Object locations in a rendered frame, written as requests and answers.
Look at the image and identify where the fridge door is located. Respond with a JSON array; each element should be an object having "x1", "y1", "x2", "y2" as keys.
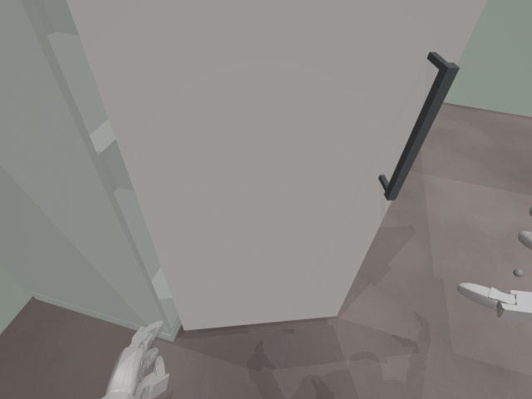
[{"x1": 66, "y1": 0, "x2": 488, "y2": 331}]

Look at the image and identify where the right robot hand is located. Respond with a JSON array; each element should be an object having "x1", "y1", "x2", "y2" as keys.
[{"x1": 457, "y1": 206, "x2": 532, "y2": 323}]

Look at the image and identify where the handle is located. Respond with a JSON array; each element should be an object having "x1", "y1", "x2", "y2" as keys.
[{"x1": 378, "y1": 52, "x2": 460, "y2": 200}]

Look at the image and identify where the left robot hand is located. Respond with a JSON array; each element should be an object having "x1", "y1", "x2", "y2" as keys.
[{"x1": 106, "y1": 320, "x2": 170, "y2": 399}]

